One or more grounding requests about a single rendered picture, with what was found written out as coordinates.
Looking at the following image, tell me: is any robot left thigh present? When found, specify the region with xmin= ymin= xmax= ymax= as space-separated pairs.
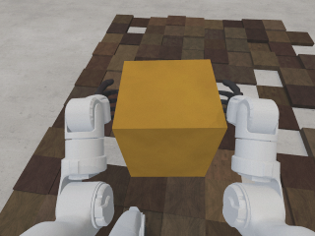
xmin=108 ymin=209 xmax=146 ymax=236

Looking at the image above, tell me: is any robot right forearm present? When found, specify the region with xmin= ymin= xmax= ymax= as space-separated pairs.
xmin=226 ymin=95 xmax=285 ymax=219

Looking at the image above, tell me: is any right robot upper arm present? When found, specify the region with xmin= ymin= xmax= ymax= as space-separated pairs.
xmin=222 ymin=182 xmax=315 ymax=236

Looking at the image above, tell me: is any right robot hand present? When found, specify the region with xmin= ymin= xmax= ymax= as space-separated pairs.
xmin=219 ymin=80 xmax=243 ymax=122

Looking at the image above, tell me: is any robot left forearm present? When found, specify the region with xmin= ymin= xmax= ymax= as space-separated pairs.
xmin=55 ymin=94 xmax=111 ymax=217

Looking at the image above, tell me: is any left robot upper arm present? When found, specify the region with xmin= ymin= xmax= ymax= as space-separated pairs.
xmin=20 ymin=181 xmax=114 ymax=236

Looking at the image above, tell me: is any left robot shin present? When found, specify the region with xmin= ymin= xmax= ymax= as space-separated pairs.
xmin=129 ymin=206 xmax=139 ymax=211

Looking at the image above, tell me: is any left robot hand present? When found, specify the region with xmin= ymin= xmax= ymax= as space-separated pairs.
xmin=94 ymin=79 xmax=119 ymax=120

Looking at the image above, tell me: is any carton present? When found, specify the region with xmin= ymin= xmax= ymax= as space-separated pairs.
xmin=112 ymin=59 xmax=227 ymax=177

